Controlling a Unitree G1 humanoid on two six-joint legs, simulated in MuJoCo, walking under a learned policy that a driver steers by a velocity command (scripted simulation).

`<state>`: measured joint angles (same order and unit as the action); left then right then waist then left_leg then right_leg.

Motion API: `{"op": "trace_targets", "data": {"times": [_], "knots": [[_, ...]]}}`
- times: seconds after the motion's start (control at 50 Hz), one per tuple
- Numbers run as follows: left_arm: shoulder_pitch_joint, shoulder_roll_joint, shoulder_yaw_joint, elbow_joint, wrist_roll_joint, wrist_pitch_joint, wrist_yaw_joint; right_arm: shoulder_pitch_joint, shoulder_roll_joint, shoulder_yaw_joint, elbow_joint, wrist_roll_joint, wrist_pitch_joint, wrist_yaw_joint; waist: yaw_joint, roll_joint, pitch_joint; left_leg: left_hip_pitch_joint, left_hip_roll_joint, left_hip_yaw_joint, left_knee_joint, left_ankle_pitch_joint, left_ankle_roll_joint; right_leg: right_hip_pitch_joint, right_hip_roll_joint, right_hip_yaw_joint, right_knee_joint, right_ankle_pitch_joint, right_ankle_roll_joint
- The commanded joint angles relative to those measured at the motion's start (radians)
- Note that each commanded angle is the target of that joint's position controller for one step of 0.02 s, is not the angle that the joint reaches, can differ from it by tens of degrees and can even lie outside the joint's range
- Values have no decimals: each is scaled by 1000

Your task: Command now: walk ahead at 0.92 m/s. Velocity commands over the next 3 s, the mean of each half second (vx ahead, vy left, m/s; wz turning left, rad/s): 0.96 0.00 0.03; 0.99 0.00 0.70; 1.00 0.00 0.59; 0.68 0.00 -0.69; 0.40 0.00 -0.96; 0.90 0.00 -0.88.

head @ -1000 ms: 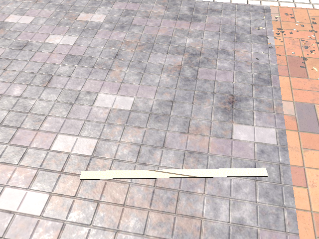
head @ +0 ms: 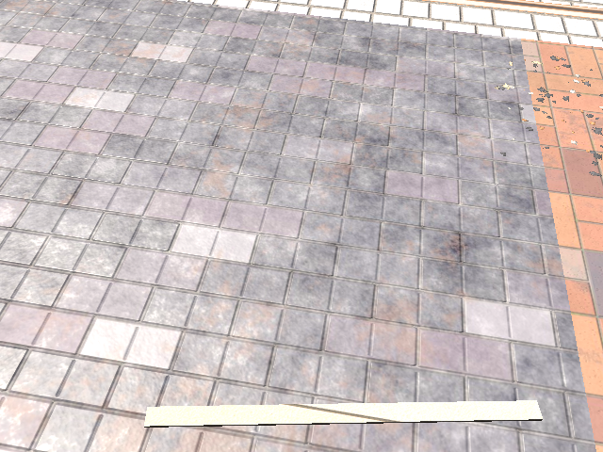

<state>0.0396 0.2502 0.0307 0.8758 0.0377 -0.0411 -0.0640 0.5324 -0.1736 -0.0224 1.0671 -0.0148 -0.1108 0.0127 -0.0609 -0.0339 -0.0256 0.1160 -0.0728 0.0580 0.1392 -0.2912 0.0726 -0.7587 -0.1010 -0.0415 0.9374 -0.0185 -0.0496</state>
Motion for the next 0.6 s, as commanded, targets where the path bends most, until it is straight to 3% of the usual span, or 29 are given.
{"op": "trace_targets", "data": {"times": [0.02,0.06,0.1,0.12,0.14,0.16,0.18,0.2,0.22,0.24,0.26,0.28,0.3,0.34,0.36,0.42,0.46,0.48,0.52,0.54,0.58,0.6], "knots": [[-226,17,-13,-127,-11,-13,-4,21,-131,-17,-36,5,-23,-12,-1,81,227,-147,239,-117,-195,342,94,-4,35,-82,-202,69,-9],[-244,18,-18,-145,-14,-15,1,25,-146,-17,-27,8,-24,-18,11,88,211,-62,251,-65,-183,584,84,67,62,-107,-298,65,-45],[-196,40,-12,-147,-17,-18,17,15,-180,-21,-25,2,-23,-20,49,128,133,27,270,-22,-54,1071,69,200,135,-140,-333,4,-85],[-124,67,-3,-134,-16,-20,26,14,-206,-27,-21,-6,-16,-26,91,164,71,69,285,-13,66,1282,63,285,172,-144,-326,-56,-103],[24,104,12,-99,-17,-23,38,2,-235,-36,-18,-17,-4,-34,164,193,-13,72,300,-11,253,1383,59,432,198,-122,-323,-122,-122],[232,144,33,-37,-20,-25,53,-26,-259,-45,-21,-23,11,-40,256,197,-110,28,300,-3,503,1347,57,634,206,-105,-368,-170,-140],[432,196,58,17,-6,-26,70,-59,-233,-43,-37,-27,16,-39,336,164,-199,-175,261,1,816,1087,57,908,99,8,-379,-288,-167],[487,278,82,31,30,-30,77,8,-57,-9,-82,5,7,-8,227,-99,-291,-593,95,-30,1213,172,35,1198,-204,498,-446,-670,-256],[449,245,83,37,12,-29,57,-1,-113,-23,-99,29,-13,1,203,-124,-337,-792,5,-173,1364,-141,58,1221,-277,927,-671,-813,-297],[331,188,75,40,4,-37,51,-147,-162,-35,-144,28,-16,-8,167,-54,-124,-882,88,-171,1355,-12,78,1063,-220,752,-705,-732,-255],[284,115,59,44,-2,-48,46,-198,-158,-32,-160,22,-19,-6,140,41,-34,-847,128,-154,1299,59,80,890,-198,597,-724,-568,-238],[255,73,48,53,3,-57,46,-212,-133,-28,-161,10,-12,-2,96,82,20,-792,158,-157,1249,70,74,755,-158,492,-746,-473,-212],[253,36,32,73,1,-63,51,-200,-108,-23,-167,-12,5,8,46,74,55,-741,175,-161,1212,71,61,643,-107,404,-766,-426,-180],[283,29,23,100,-17,-81,57,-219,-69,-10,-191,-26,34,29,10,21,106,-750,213,-145,1142,58,26,547,-81,321,-823,-409,-174],[305,44,24,110,-26,-88,57,-276,-68,-6,-217,-31,42,35,10,15,146,-802,227,-123,1110,77,10,523,-71,283,-853,-376,-175],[358,62,22,109,-29,-101,48,-480,-96,5,-305,-31,41,42,46,27,219,-842,229,-29,856,250,-15,478,3,141,-922,-135,-166],[382,74,20,110,-38,-113,47,-544,-79,21,-323,-12,33,54,64,33,216,-699,184,40,631,405,2,459,31,27,-954,97,-121],[423,87,20,123,-45,-119,50,-584,-75,25,-333,-3,32,58,84,31,217,-652,160,66,571,469,20,494,7,5,-992,211,-105],[467,106,17,138,-40,-120,60,-614,-95,24,-338,8,31,55,96,16,200,-663,111,89,484,514,52,687,-18,-60,-980,477,-65],[457,121,16,125,-35,-118,66,-583,-112,19,-324,11,34,51,81,-10,148,-650,68,106,481,499,63,787,-23,-93,-914,723,-40],[481,161,24,125,-11,-94,95,-534,-149,10,-312,-9,30,41,42,-81,78,-595,-5,149,462,374,89,935,-71,-123,-716,1102,-3],[470,178,30,122,4,-77,108,-421,-179,-3,-282,-12,30,35,-21,-98,9,-477,-41,145,457,331,104,949,-83,-133,-536,1163,7]]}}
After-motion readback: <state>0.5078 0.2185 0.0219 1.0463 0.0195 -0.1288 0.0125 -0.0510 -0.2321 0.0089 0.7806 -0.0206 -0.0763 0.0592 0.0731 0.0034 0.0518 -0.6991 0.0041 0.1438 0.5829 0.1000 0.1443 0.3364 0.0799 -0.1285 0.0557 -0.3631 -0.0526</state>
